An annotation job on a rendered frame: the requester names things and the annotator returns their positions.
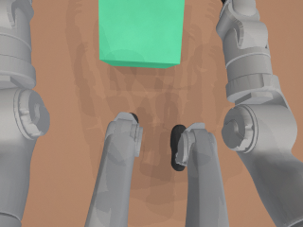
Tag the left robot thigh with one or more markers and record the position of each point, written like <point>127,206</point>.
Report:
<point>109,206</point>

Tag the robot left upper arm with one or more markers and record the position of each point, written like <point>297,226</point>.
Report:
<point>23,118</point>

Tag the left robot shin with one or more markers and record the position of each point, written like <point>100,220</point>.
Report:
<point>112,125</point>

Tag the robot right upper arm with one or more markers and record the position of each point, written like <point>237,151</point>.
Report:
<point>263,136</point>

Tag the robot left forearm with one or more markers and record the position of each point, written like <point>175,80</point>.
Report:
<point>16,69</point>

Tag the carton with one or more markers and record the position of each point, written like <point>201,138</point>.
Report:
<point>140,33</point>

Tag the robot right forearm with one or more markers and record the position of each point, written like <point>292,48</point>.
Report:
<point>247,56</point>

